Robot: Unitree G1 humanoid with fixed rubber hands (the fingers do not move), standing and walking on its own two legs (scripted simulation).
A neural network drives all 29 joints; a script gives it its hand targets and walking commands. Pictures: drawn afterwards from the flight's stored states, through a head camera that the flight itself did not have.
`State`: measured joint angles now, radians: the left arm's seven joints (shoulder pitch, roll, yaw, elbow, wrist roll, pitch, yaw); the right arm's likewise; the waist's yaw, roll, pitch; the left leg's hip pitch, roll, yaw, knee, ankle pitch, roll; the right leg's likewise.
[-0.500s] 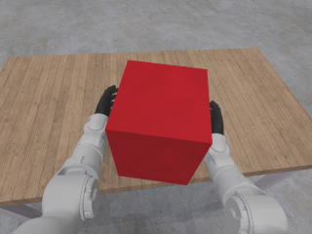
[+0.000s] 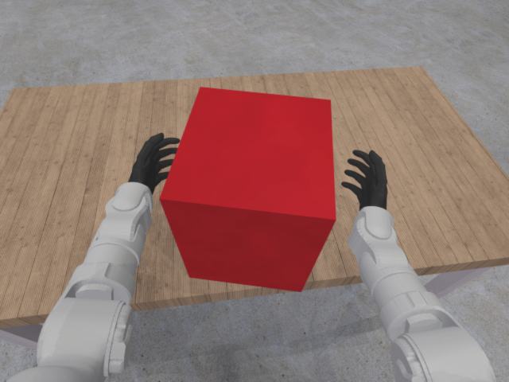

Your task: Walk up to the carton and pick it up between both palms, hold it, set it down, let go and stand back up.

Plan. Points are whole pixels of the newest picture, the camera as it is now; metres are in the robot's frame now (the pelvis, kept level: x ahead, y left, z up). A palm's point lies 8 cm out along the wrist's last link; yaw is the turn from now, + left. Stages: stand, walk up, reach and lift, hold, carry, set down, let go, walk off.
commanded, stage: set down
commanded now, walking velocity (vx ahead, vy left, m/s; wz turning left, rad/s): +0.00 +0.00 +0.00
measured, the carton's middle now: (254, 196) +0.39 +0.00 +0.04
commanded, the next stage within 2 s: none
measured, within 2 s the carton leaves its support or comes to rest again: neither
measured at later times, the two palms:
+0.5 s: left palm (110, 234) +0.33 +0.21 +0.06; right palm (380, 247) +0.28 -0.18 +0.06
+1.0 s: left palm (90, 272) +0.27 +0.22 +0.07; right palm (387, 277) +0.23 -0.17 +0.06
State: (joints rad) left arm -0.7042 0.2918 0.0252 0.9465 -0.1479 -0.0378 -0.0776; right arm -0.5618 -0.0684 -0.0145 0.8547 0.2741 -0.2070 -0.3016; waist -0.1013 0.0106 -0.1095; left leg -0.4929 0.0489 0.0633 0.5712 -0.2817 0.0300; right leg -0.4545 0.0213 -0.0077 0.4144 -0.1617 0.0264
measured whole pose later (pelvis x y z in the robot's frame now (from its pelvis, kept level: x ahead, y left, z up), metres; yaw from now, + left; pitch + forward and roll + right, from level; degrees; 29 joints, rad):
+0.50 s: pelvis -0.03 +0.00 +0.00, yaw +1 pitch -3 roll -2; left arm -0.42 0.36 -0.04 0.63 -0.23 0.08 -0.09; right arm -0.27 0.01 -0.06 0.48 0.17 0.02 -0.31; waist -0.06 -0.04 0.04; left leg -0.23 0.03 0.06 0.52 -0.25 0.03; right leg -0.20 0.00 -0.01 0.40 -0.15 0.02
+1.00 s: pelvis -0.01 +0.00 +0.01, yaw +1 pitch -8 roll -2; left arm -0.12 0.38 -0.03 0.25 -0.23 0.19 -0.12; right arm 0.06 0.02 -0.01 0.10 0.17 0.17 -0.33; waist -0.01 -0.03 0.09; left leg -0.07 0.02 0.06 0.47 -0.26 0.03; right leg -0.06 0.00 0.00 0.36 -0.17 0.02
